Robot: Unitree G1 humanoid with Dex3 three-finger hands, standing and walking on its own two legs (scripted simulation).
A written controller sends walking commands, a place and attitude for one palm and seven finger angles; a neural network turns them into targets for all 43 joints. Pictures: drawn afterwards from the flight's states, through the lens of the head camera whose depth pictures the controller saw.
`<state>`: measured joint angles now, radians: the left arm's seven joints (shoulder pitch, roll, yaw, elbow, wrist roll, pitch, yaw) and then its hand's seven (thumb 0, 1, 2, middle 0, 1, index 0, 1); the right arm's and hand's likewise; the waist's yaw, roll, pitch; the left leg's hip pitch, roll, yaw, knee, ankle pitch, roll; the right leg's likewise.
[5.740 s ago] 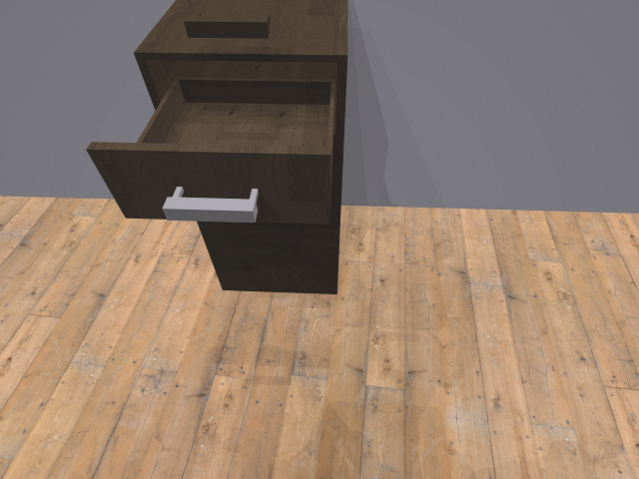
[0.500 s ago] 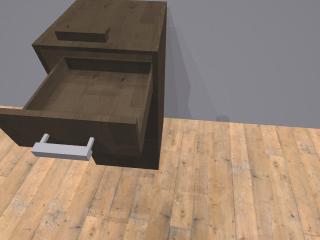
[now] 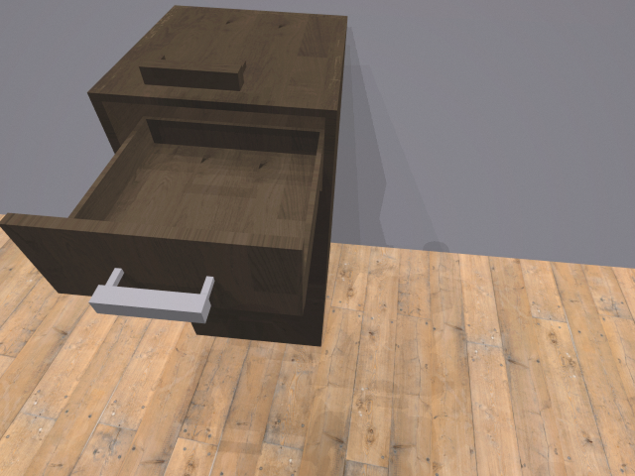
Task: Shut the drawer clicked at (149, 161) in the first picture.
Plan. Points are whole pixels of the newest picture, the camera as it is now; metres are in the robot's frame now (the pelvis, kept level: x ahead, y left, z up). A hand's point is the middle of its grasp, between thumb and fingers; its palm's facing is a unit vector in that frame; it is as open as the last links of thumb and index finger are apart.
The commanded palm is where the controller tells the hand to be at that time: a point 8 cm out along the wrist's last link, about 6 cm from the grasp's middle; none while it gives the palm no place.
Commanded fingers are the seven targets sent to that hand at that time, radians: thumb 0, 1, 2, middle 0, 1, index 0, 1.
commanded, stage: shuffle to correct the standing spot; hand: left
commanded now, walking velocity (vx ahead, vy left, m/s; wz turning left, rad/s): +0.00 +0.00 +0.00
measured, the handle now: (157, 290) +0.34 +0.24 +0.03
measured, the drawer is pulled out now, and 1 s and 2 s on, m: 0.30 0.30 0.30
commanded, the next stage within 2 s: come to a stop and stand still in 0.30 s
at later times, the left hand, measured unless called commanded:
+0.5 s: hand out of the picture +0.01 +0.21 -0.19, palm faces +0.02 -0.98 -0.21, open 7.4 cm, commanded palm none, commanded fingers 0.00 0.90 0.90 -0.20 -0.30 -0.20 -0.30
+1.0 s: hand out of the picture +0.08 +0.19 -0.17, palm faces -0.04 -0.97 -0.23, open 7.3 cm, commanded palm none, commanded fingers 0.00 0.90 0.90 -0.20 -0.30 -0.20 -0.30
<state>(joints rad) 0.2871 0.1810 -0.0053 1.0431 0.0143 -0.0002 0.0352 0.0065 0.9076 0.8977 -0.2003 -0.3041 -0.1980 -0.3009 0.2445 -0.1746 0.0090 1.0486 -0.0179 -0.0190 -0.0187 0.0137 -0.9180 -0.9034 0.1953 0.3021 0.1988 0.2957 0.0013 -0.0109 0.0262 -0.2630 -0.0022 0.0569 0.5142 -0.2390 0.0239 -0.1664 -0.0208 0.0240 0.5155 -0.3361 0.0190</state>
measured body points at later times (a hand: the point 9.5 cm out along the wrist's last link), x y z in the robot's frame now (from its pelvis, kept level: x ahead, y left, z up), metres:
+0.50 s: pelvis +0.03 +0.03 -0.01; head +0.05 +0.04 +0.44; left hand +0.01 +0.26 -0.17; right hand +0.05 -0.21 -0.16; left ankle +0.02 +0.10 -0.73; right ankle -0.04 -0.11 -0.72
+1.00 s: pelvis +0.02 +0.01 +0.00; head +0.02 +0.01 +0.45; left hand +0.08 +0.24 -0.15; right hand +0.04 -0.23 -0.15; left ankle +0.02 +0.10 -0.73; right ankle +0.02 -0.09 -0.73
